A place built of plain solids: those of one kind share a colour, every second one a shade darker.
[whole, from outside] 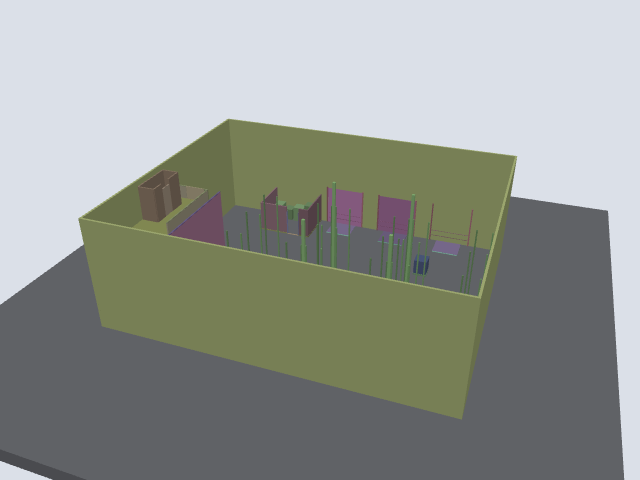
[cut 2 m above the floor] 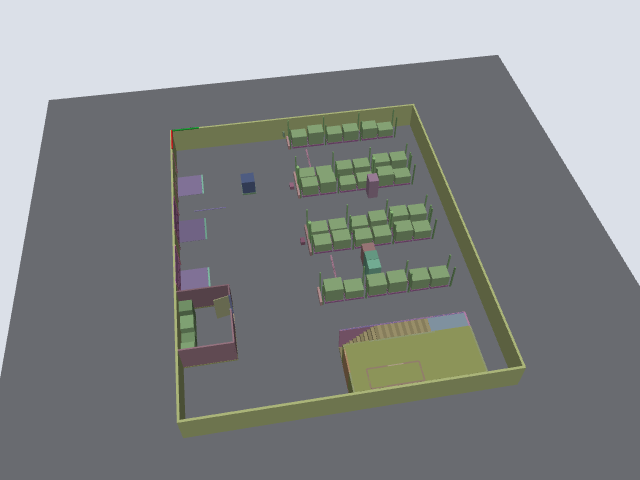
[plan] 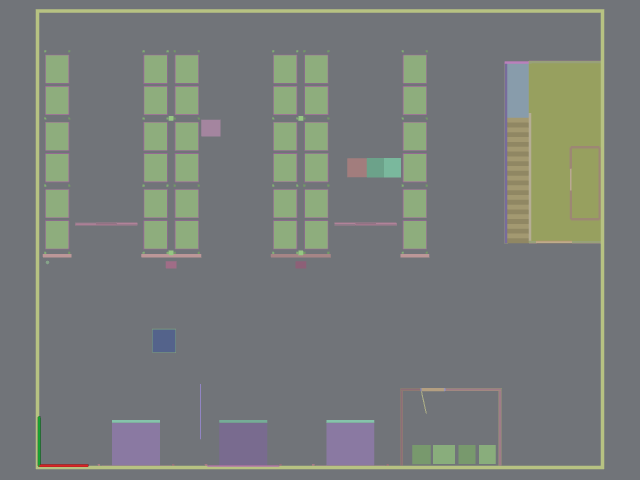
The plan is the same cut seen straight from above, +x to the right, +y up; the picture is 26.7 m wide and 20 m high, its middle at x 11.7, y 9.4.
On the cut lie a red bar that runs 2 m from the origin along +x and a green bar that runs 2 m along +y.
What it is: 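Racking aisles and the goods-in floor of a storage hall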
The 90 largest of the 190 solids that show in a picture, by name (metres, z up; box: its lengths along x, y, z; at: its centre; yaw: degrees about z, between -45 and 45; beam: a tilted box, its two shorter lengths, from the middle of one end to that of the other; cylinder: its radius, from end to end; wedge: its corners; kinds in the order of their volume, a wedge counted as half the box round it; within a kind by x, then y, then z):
{
 "mezz_deck_1": {"box": [3.0, 7.6, 5.24], "at": [21.9, 13.06, 2.57]},
 "wall_1": {"box": [0.15, 19.16, 8.14], "at": [-0.07, 9.43, 4.02]},
 "wall_2": {"box": [23.7, 0.15, 8.14], "at": [11.7, -0.07, 4.02]},
 "wall_3": {"box": [23.7, 0.15, 8.14], "at": [11.7, 18.94, 4.02]},
 "wall_4": {"box": [0.15, 19.16, 8.14], "at": [23.48, 9.43, 4.02]},
 "row_load_1": {"box": [0.95, 1.16, 0.94], "at": [0.75, 9.61, 0.61]},
 "row_load_2": {"box": [0.95, 1.16, 1.19], "at": [0.75, 10.92, 0.73]},
 "row_load_3": {"box": [0.95, 1.16, 0.86], "at": [0.75, 12.41, 0.57]},
 "row_load_4": {"box": [0.95, 1.16, 0.94], "at": [0.75, 13.72, 0.61]},
 "row_load_5": {"box": [0.95, 1.16, 0.99], "at": [0.75, 15.21, 0.63]},
 "row_load_6": {"box": [0.95, 1.16, 0.69], "at": [0.75, 16.52, 0.48]},
 "row_load_7": {"box": [0.95, 1.16, 0.63], "at": [4.85, 9.61, 0.45]},
 "row_load_8": {"box": [0.95, 1.16, 0.62], "at": [4.85, 10.92, 0.45]},
 "row_load_9": {"box": [0.95, 1.16, 0.94], "at": [4.85, 12.41, 0.61]},
 "row_load_10": {"box": [0.95, 1.16, 0.94], "at": [4.85, 13.72, 0.61]},
 "row_load_11": {"box": [0.95, 1.16, 1.21], "at": [4.85, 15.21, 0.74]},
 "row_load_12": {"box": [0.95, 1.16, 1.19], "at": [4.85, 16.52, 0.73]},
 "row_load_13": {"box": [0.95, 1.16, 0.9], "at": [6.15, 9.61, 0.59]},
 "row_load_14": {"box": [0.95, 1.16, 1.07], "at": [6.15, 10.92, 0.67]},
 "row_load_15": {"box": [0.95, 1.16, 0.61], "at": [6.15, 12.41, 0.44]},
 "row_load_16": {"box": [0.95, 1.16, 0.75], "at": [6.15, 13.72, 0.52]},
 "row_load_17": {"box": [0.95, 1.16, 1.11], "at": [6.15, 15.21, 0.69]},
 "row_load_18": {"box": [0.95, 1.16, 0.7], "at": [6.15, 16.52, 0.49]},
 "row_load_19": {"box": [0.95, 1.16, 0.62], "at": [10.25, 9.61, 0.45]},
 "row_load_20": {"box": [0.95, 1.16, 0.63], "at": [10.25, 10.92, 0.45]},
 "row_load_21": {"box": [0.95, 1.16, 0.65], "at": [10.25, 12.41, 0.46]},
 "row_load_22": {"box": [0.95, 1.16, 0.94], "at": [10.25, 13.72, 0.61]},
 "row_load_23": {"box": [0.95, 1.16, 1.16], "at": [10.25, 15.21, 0.72]},
 "row_load_24": {"box": [0.95, 1.16, 1.08], "at": [10.25, 16.52, 0.68]},
 "row_load_25": {"box": [0.95, 1.16, 0.74], "at": [11.55, 9.61, 0.51]},
 "row_load_26": {"box": [0.95, 1.16, 0.91], "at": [11.55, 10.92, 0.59]},
 "row_load_27": {"box": [0.95, 1.16, 0.77], "at": [11.55, 12.41, 0.53]},
 "row_load_28": {"box": [0.95, 1.16, 0.82], "at": [11.55, 13.72, 0.55]},
 "row_load_29": {"box": [0.95, 1.16, 1.03], "at": [11.55, 15.21, 0.65]},
 "row_load_30": {"box": [0.95, 1.16, 0.77], "at": [11.55, 16.52, 0.52]},
 "row_load_31": {"box": [0.95, 1.16, 1.16], "at": [15.65, 9.61, 0.72]},
 "row_load_32": {"box": [0.95, 1.16, 0.77], "at": [15.65, 10.92, 0.52]},
 "row_load_33": {"box": [0.95, 1.16, 1.02], "at": [15.65, 12.41, 0.65]},
 "row_load_34": {"box": [0.95, 1.16, 1.07], "at": [15.65, 13.72, 0.67]},
 "row_load_35": {"box": [0.95, 1.16, 0.96], "at": [15.65, 15.21, 0.62]},
 "row_load_36": {"box": [0.95, 1.16, 0.9], "at": [15.65, 16.52, 0.59]},
 "mezz_steps_1": {"box": [0.9, 0.2, 1.78], "at": [19.95, 10.98, 0.84]},
 "mezz_steps_2": {"box": [0.9, 0.2, 1.97], "at": [19.95, 11.18, 0.94]},
 "mezz_steps_3": {"box": [0.9, 0.2, 2.16], "at": [19.95, 11.38, 1.03]},
 "mezz_steps_4": {"box": [0.9, 0.2, 2.36], "at": [19.95, 11.58, 1.13]},
 "mezz_steps_5": {"box": [0.9, 0.2, 2.55], "at": [19.95, 11.78, 1.22]},
 "mezz_steps_6": {"box": [0.9, 0.2, 2.74], "at": [19.95, 11.98, 1.32]},
 "mezz_steps_7": {"box": [0.9, 0.2, 2.93], "at": [19.95, 12.18, 1.42]},
 "mezz_steps_8": {"box": [0.9, 0.2, 3.13], "at": [19.95, 12.38, 1.51]},
 "mezz_steps_9": {"box": [0.9, 0.2, 3.32], "at": [19.95, 12.58, 1.61]},
 "mezz_steps_10": {"box": [0.9, 0.2, 3.51], "at": [19.95, 12.78, 1.71]},
 "mezz_steps_11": {"box": [0.9, 0.2, 3.7], "at": [19.95, 12.99, 1.8]},
 "mezz_steps_12": {"box": [0.9, 0.2, 3.9], "at": [19.95, 13.19, 1.9]},
 "mezz_steps_13": {"box": [0.9, 0.2, 4.09], "at": [19.95, 13.39, 1.99]},
 "mezz_steps_14": {"box": [0.9, 0.2, 4.28], "at": [19.95, 13.59, 2.09]},
 "mezz_steps_15": {"box": [0.9, 0.2, 4.47], "at": [19.95, 13.79, 2.19]},
 "mezz_steps_16": {"box": [0.9, 0.2, 4.66], "at": [19.95, 13.99, 2.28]},
 "mezz_steps_17": {"box": [0.9, 0.2, 4.86], "at": [19.95, 14.19, 2.38]},
 "mezz_steps_18": {"box": [0.9, 0.2, 5.05], "at": [19.95, 14.39, 2.47]},
 "mezz_head_landing_1": {"box": [0.9, 2.25, 5.24], "at": [19.95, 15.62, 2.57]},
 "mezz_par_whole_1": {"box": [0.1, 5.33, 6.24], "at": [20.45, 12.03, 3.07]},
 "mezz_par_whole_2": {"box": [3.0, 0.1, 6.24], "at": [21.9, 16.81, 3.07]},
 "mezz_par_whole_3": {"box": [1.2, 0.1, 6.24], "at": [22.8, 9.31, 3.07]},
 "office_1": {"box": [0.1, 1.2, 7.74], "at": [22.15, 10.86, 3.82]},
 "office_2": {"box": [0.1, 0.9, 7.74], "at": [22.15, 12.81, 3.82]},
 "office_3": {"box": [1.2, 0.1, 7.74], "at": [22.75, 10.26, 3.82]},
 "office_4": {"box": [1.2, 0.1, 7.74], "at": [22.75, 13.26, 3.82]},
 "office_5": {"box": [0.1, 3.0, 7.74], "at": [23.35, 11.76, 3.82]},
 "mezz_cheek_whole_1": {"box": [0.1, 7.48, 6.24], "at": [19.45, 13.0, 3.07]},
 "mezz_cheek_1": {"box": [0.1, 7.48, 6.2], "at": [19.45, 13.0, 3.05]},
 "mezz_par_1": {"box": [0.1, 5.33, 6.2], "at": [20.45, 12.03, 3.05]},
 "mezz_par_2": {"box": [1.2, 0.1, 6.2], "at": [22.8, 9.31, 3.05]},
 "room_stock_1": {"box": [0.77, 0.8, 1.64], "at": [15.93, 0.46, 0.77]},
 "room_stock_2": {"box": [0.93, 0.8, 1.29], "at": [16.87, 0.46, 0.6]},
 "room_stock_3": {"box": [0.71, 0.8, 1.02], "at": [17.82, 0.46, 0.46]},
 "room_stock_4": {"box": [0.71, 0.8, 1.32], "at": [18.67, 0.46, 0.61]},
 "room_wall_1": {"box": [0.1, 3.11, 2.55], "at": [15.1, 1.56, 1.23]},
 "room_wall_2": {"box": [2.32, 0.1, 2.55], "at": [18.09, 3.16, 1.23]},
 "room_wall_3": {"box": [0.1, 3.11, 2.55], "at": [19.2, 1.56, 1.23]},
 "narrow_pinch_stack_1": {"box": [0.72, 0.81, 1.67], "at": [14.01, 12.41, 0.78]},
 "narrow_pinch_stack_2": {"box": [0.72, 0.81, 1.64], "at": [14.72, 12.41, 0.77]},
 "lane_load_1": {"box": [0.95, 0.95, 1.09], "at": [5.2, 5.2, 0.69]},
 "left_cage_1": {"box": [0.8, 0.7, 1.75], "at": [7.15, 14.06, 0.82]},
 "narrow_pinch_cartons_1": {"box": [0.82, 0.8, 1.48], "at": [13.25, 12.41, 0.69]},
 "shutter_1": {"box": [3.0, 0.05, 3.25], "at": [8.5, -0.03, 1.57]},
 "shutter_2": {"box": [3.0, 0.05, 3.25], "at": [12.97, -0.03, 1.57]},
 "mezz_gate_base_1": {"box": [1.5, 0.1, 5.24], "at": [21.45, 9.31, 2.57]},
 "mezz_landing_1": {"box": [1.0, 0.1, 6.2], "at": [19.9, 16.79, 3.05]},
 "mezz_gate_1": {"box": [1.5, 0.05, 6.24], "at": [21.45, 9.31, 3.07]},
 "office_door_leaf_1": {"box": [0.06, 0.9, 7.34], "at": [22.15, 11.91, 3.62]}
}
